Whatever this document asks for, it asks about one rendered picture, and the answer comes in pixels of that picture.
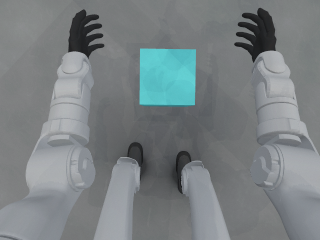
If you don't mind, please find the robot right hand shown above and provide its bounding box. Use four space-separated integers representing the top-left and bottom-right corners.
234 8 277 63

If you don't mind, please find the robot left upper arm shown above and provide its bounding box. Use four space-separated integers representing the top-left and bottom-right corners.
0 144 96 240

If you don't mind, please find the right robot foot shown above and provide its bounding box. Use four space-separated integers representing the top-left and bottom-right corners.
176 151 191 194

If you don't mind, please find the left robot forearm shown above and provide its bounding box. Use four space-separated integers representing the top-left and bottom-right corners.
25 51 94 188

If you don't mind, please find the robot right upper arm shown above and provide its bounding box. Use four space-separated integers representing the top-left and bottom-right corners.
250 143 320 240

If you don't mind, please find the right robot forearm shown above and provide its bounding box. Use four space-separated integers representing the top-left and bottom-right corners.
250 50 320 157

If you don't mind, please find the robot left hand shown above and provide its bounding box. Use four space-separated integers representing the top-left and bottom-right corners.
68 9 105 59

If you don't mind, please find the left robot shin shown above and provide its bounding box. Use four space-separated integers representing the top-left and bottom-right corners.
111 157 139 175

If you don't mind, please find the carton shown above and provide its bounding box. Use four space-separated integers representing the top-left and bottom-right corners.
139 48 196 107

